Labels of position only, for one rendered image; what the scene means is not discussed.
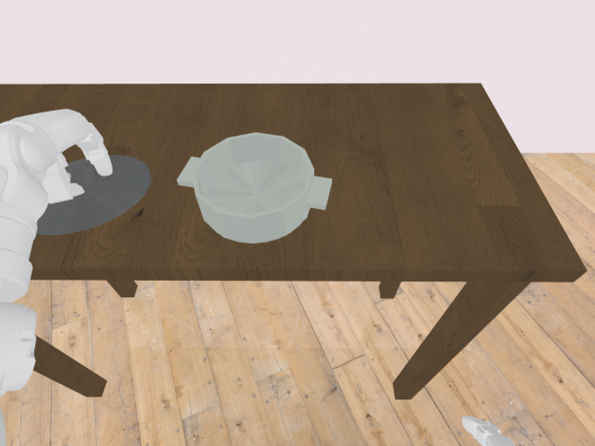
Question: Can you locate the left robot hand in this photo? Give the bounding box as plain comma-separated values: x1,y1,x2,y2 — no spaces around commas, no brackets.
10,109,112,204

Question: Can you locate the knob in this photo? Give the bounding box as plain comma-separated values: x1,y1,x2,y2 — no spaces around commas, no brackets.
64,163,99,190

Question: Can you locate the right robot hand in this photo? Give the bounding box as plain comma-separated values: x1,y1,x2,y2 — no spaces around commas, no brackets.
462,415,515,446

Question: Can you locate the left robot forearm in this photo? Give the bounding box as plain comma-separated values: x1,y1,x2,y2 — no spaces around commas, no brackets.
0,120,58,302

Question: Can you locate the table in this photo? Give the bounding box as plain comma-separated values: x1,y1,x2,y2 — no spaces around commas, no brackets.
0,83,587,400

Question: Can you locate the pot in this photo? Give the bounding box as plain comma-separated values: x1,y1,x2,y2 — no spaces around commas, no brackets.
177,132,332,243

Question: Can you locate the lid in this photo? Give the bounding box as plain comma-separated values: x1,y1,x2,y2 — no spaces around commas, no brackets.
36,155,152,235

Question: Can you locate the robot left upper arm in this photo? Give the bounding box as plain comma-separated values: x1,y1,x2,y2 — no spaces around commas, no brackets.
0,302,37,446

